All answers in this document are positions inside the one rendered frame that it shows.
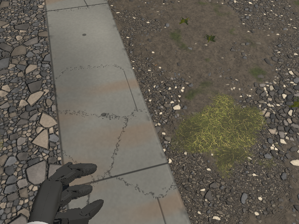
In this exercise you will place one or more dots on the robot left hand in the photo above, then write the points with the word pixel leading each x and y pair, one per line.
pixel 55 192

